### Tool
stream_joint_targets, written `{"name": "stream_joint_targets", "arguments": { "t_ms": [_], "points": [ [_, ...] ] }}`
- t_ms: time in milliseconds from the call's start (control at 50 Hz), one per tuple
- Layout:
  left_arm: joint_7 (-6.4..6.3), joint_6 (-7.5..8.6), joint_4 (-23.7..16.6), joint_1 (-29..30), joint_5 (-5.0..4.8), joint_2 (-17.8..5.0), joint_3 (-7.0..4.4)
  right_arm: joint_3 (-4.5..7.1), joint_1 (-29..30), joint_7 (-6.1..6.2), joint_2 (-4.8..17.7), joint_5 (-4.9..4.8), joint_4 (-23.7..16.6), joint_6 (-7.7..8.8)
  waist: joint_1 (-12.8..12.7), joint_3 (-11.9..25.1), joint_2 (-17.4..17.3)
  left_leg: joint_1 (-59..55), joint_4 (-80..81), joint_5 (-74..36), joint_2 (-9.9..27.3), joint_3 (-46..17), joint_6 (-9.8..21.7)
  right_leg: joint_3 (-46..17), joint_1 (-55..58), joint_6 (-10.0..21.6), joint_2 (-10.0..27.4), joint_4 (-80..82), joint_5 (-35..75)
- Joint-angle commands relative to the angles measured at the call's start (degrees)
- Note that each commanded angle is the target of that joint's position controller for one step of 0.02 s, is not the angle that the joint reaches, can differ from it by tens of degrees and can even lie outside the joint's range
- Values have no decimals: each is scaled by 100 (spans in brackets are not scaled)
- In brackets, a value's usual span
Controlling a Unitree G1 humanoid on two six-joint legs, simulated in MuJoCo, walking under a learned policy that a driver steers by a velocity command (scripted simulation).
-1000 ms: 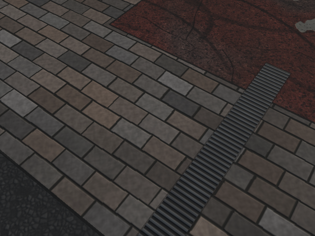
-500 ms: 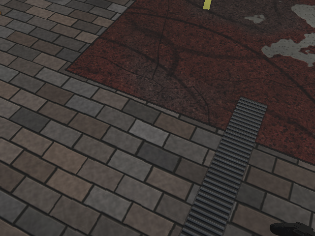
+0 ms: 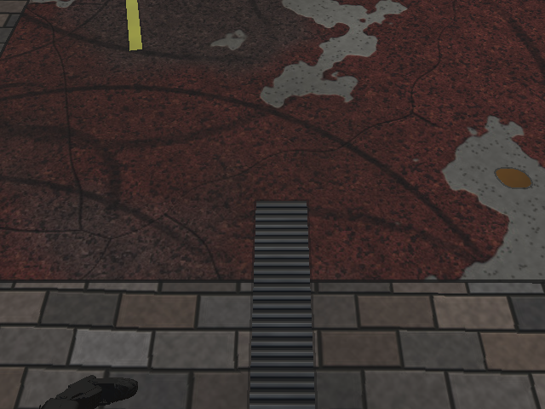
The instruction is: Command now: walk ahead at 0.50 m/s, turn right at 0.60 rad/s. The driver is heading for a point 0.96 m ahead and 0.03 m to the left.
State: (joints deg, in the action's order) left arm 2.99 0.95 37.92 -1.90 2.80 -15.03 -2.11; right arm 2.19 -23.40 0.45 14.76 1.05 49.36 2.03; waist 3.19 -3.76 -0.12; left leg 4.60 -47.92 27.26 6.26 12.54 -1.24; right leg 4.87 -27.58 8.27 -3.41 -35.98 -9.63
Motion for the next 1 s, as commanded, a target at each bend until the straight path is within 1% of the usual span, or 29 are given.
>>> {"name": "stream_joint_targets", "arguments": {
  "t_ms": [20,40,60,80,100,140,200,280,380,400,440,460,480,500,520,540,560,580,600,620,680,740,780,860,900,940,960,980,1000],
  "points": [
    [-235,-73,181,-2067,-190,-1537,-532,193,825,-72,906,40,-1085,146,-1065,1601,418,4114,-3366,-82,-339,-1338,39,-4108,4448,1362,2165,1872,-184],
    [-282,-49,278,-1827,-226,-1261,-464,122,835,-83,754,-22,-1079,214,-801,924,247,3975,-2889,-598,-101,-1321,74,-3315,3622,1208,2001,1885,592],
    [-298,-5,295,-1582,-223,-1021,-394,116,712,-75,718,1,-973,220,-497,551,22,3555,-2316,-757,70,-1332,76,-2773,2889,937,1645,1953,1270],
    [-312,41,287,-1374,-255,-887,-345,117,588,-75,707,103,-944,137,-263,421,58,3160,-2020,-759,134,-1366,16,-2432,2369,815,1362,2022,1672],
    [-300,88,248,-1234,-263,-787,-305,112,408,-94,687,174,-868,32,-131,495,114,2848,-1862,-783,154,-1363,-42,-2205,2102,771,1190,2099,1843],
    [-261,189,311,-1363,-282,-819,-313,109,439,-141,602,198,-886,-102,-87,552,141,2774,-1604,-927,95,-1273,-137,-2079,1876,812,1019,2203,2022],
    [-251,219,436,-1729,-262,-939,-356,92,1092,-155,522,172,-1087,-147,-275,293,183,3197,-959,-1565,66,-1233,-229,-2164,1781,747,912,2437,1495],
    [-267,229,595,-2238,-268,-934,-363,70,1973,-162,520,149,-1331,-117,-613,143,294,3613,38,-2316,-72,-1314,-229,-2350,2248,610,885,2373,1453],
    [-350,245,768,-2680,-215,-930,-341,-3,2690,-222,480,90,-1573,0,-880,92,355,3419,1037,-2588,-358,-1224,-37,-2436,2826,495,1015,2019,2309],
    [-374,252,798,-2684,-208,-932,-331,-4,2694,-225,491,84,-1592,24,-856,79,383,3196,1223,-2569,-399,-1234,49,-2473,2863,429,1080,1971,2449],
    [-402,284,831,-2484,-188,-995,-316,31,2250,-206,571,84,-1450,60,-613,111,466,2360,1609,-2311,-535,-1139,297,-2327,2812,216,1165,1845,2979],
    [-402,307,852,-2409,-175,-1057,-320,93,1846,-160,693,77,-1305,77,-437,261,491,1778,1694,-2011,-712,-1045,426,-2194,2842,110,1120,1450,3821],
    [-383,314,896,-2352,-161,-1092,-317,160,1115,-95,794,75,-1056,114,-87,614,339,954,1982,-1955,-890,-919,575,-1924,2863,9,919,557,4426],
    [-362,340,889,-2339,-148,-994,-279,231,294,-20,977,109,-856,168,291,1101,186,-219,2046,-1864,-488,-1309,786,-1679,2316,-87,670,-653,3791],
    [-334,357,732,-2869,-277,-495,-168,371,-409,30,1586,220,-839,192,227,2021,-905,-1852,2064,-1351,1090,-3699,1458,-1235,909,-361,-2,-2766,1363],
    [-319,367,803,-3057,-211,-612,-173,402,-320,-51,1514,51,-666,96,23,2076,-1531,-1998,3119,-1276,1619,-5858,1915,-1020,-240,-467,-578,-3722,-1843],
    [-318,345,764,-2573,-31,-784,-184,323,331,-117,1126,-70,-782,56,-201,995,-663,-1155,3260,-629,1398,-5412,1882,-1152,-764,-429,-79,-3936,-1447],
    [-275,357,667,-2015,-2,-787,-161,255,699,-157,811,-86,-840,62,-203,524,-151,-499,3299,-839,1149,-4591,1786,-1068,-771,-437,180,-3700,-1030],
    [-240,360,578,-1754,-8,-706,-136,206,775,-170,665,-43,-785,78,-281,239,-91,-34,3395,-1469,838,-4034,1657,-984,-708,-454,356,-3370,-872],
    [-214,316,508,-1696,32,-653,-117,182,714,-167,622,-51,-682,109,-390,154,-213,260,3464,-1958,591,-3666,1550,-966,-552,-519,488,-3043,-812],
    [-182,215,512,-1719,53,-484,-35,221,432,-172,733,-100,-473,211,-473,341,-422,444,3531,-3095,277,-3144,1579,-755,-310,-749,535,-2514,-749],
    [-181,183,260,-973,16,-403,32,268,177,-133,831,-117,-367,185,-331,163,-397,583,3734,-3001,152,-2978,1619,-603,-630,-973,617,-1715,-336],
    [-166,188,88,-408,-9,-331,86,287,-10,-124,818,-126,-311,158,-168,98,-399,607,3742,-2939,17,-2902,1484,-554,-628,-1064,602,-1032,192],
    [-152,234,-130,307,-87,-301,141,344,-388,-93,896,-82,-233,120,104,203,-409,320,3399,-3364,-22,-2987,1318,-522,-434,-1107,428,-195,695],
    [-171,277,-220,477,-121,-340,142,364,-456,-67,930,-38,-240,95,139,246,-441,172,3133,-3658,51,-3153,1259,-559,-262,-1059,336,63,572],
    [-200,329,-195,245,-137,-454,105,393,-269,-29,994,-11,-319,73,-45,304,-497,246,2841,-3695,106,-3370,1117,-641,323,-949,256,444,247],
    [-230,361,-97,-98,-143,-532,68,410,-125,-21,1042,-9,-366,71,-220,396,-504,377,2583,-3771,66,-3445,1034,-633,871,-872,172,675,67],
    [-289,419,71,-664,-119,-655,8,410,-11,-37,1047,-39,-393,93,-516,640,-320,594,1953,-3881,-175,-3326,903,-650,1743,-741,155,1077,97],
    [-384,492,167,-1373,-16,-1018,-104,353,12,-83,834,-108,-480,148,-826,1203,188,1053,734,-3304,-523,-2964,735,-1419,2858,-474,968,1330,-446]
  ]
}}
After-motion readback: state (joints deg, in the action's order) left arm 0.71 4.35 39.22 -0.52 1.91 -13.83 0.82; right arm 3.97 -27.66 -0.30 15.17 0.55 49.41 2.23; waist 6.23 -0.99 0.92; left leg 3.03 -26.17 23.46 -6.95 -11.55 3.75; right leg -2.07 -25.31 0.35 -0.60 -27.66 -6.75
